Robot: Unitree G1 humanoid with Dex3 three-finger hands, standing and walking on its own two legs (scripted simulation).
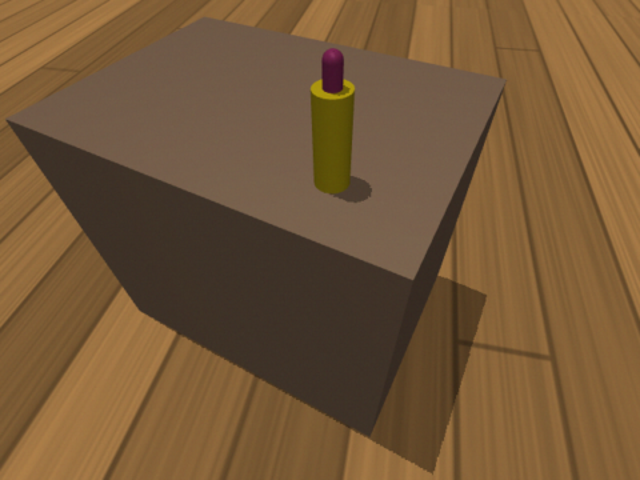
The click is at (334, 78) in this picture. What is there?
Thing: necked bottle
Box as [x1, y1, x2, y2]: [311, 48, 354, 193]
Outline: 331,48 328,49 322,57 322,78 313,83 311,86 311,113 314,183 318,189 324,192 334,193 345,189 349,184 354,87 350,82 342,78 343,58 341,53 337,49
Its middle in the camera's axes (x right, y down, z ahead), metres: +0.01 -0.19 +0.61
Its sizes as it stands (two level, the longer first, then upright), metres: 0.065 0.065 0.232
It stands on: a support 0.80 m high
